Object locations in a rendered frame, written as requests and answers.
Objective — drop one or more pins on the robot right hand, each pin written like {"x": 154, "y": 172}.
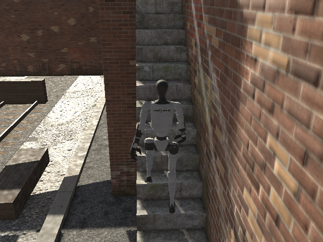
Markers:
{"x": 182, "y": 140}

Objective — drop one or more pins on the robot right forearm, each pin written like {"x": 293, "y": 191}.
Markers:
{"x": 183, "y": 131}

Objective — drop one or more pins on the robot left upper arm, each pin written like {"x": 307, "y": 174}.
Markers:
{"x": 143, "y": 115}

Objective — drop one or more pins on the robot left hand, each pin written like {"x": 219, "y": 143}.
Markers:
{"x": 132, "y": 152}

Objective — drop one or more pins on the robot head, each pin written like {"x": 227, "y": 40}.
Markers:
{"x": 161, "y": 88}

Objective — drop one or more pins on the robot right upper arm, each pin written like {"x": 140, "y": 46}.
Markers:
{"x": 179, "y": 114}

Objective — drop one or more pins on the robot left forearm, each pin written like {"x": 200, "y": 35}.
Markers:
{"x": 137, "y": 137}

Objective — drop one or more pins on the robot left foot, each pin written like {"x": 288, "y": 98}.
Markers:
{"x": 148, "y": 179}

